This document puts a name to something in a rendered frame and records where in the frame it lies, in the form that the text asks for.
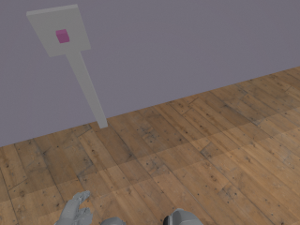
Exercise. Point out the panel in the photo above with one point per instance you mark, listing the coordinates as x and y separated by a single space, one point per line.
49 20

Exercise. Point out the left robot hand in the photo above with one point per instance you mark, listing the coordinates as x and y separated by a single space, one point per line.
71 210

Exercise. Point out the button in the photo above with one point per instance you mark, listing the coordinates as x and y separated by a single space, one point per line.
62 35

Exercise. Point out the robot right thigh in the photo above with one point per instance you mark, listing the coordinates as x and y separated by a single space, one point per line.
181 217

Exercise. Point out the right robot shin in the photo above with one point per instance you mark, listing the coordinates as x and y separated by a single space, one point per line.
178 209

